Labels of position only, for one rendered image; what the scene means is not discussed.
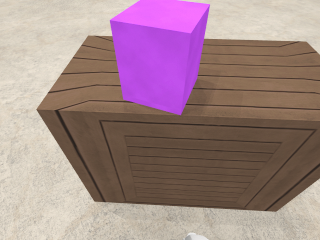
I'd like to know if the pedestal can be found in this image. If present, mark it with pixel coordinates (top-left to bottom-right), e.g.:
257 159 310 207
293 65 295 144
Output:
36 35 320 212

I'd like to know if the carton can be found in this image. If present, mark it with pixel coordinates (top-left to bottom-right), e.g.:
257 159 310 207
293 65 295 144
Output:
110 0 210 115

